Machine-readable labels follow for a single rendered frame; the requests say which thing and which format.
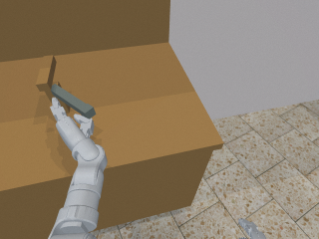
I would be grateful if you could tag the left robot forearm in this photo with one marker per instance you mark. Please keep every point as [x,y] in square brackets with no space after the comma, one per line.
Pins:
[80,212]

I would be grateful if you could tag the tap lever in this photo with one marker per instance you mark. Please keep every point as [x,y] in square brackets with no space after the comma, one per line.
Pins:
[82,108]

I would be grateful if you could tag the robot left hand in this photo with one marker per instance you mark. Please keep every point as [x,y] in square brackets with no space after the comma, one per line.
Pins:
[68,129]

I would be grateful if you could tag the counter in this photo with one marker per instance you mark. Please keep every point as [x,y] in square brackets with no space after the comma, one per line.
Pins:
[115,56]

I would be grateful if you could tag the robot right hand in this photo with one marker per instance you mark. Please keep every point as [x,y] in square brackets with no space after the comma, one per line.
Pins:
[251,229]

